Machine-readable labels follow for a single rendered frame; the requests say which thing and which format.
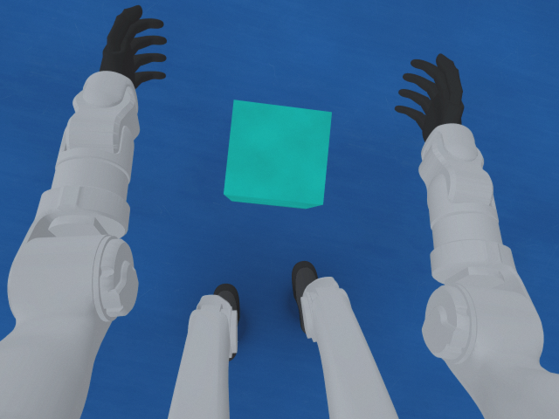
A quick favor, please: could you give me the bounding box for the carton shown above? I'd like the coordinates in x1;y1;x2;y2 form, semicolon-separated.
224;100;332;209

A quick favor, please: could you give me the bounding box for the robot left forearm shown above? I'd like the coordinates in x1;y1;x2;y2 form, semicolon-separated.
7;71;140;318

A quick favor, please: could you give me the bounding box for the left robot thigh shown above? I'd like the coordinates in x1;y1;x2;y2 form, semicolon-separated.
168;304;238;419

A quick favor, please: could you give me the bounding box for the robot left shin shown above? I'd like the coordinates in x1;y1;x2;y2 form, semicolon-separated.
188;295;231;329

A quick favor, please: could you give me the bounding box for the robot left hand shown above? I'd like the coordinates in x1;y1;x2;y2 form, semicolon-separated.
100;5;167;89

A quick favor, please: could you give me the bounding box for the robot right hand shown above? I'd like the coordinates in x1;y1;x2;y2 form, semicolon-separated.
395;53;464;142

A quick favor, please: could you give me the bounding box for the right robot upper arm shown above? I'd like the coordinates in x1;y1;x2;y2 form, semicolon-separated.
422;283;559;419

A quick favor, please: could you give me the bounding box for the left robot upper arm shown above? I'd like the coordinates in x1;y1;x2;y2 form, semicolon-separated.
0;235;139;419

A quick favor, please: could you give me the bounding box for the robot right forearm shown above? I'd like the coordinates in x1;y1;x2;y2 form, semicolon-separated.
418;123;544;357

